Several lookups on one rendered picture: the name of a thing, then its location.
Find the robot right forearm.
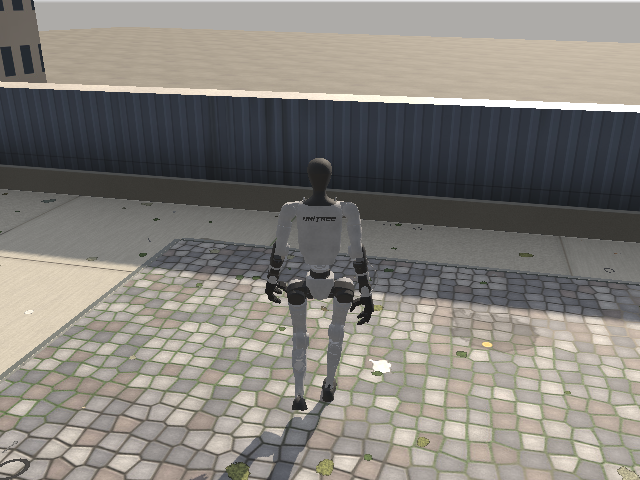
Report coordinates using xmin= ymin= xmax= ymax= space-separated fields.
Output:
xmin=353 ymin=244 xmax=372 ymax=297

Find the robot left upper arm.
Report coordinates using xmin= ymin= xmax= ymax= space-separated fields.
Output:
xmin=274 ymin=201 xmax=299 ymax=256

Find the robot torso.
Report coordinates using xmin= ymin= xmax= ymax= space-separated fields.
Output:
xmin=296 ymin=197 xmax=343 ymax=300

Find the robot left forearm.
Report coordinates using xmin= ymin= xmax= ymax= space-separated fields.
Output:
xmin=267 ymin=241 xmax=285 ymax=284

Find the robot right upper arm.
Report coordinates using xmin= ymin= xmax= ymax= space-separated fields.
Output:
xmin=340 ymin=201 xmax=363 ymax=259

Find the right robot hand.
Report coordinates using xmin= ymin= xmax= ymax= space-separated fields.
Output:
xmin=350 ymin=295 xmax=374 ymax=325

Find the left robot hand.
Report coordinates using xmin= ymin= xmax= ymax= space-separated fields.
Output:
xmin=265 ymin=281 xmax=287 ymax=304

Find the robot right foot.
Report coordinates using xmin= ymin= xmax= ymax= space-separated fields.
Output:
xmin=322 ymin=378 xmax=337 ymax=402

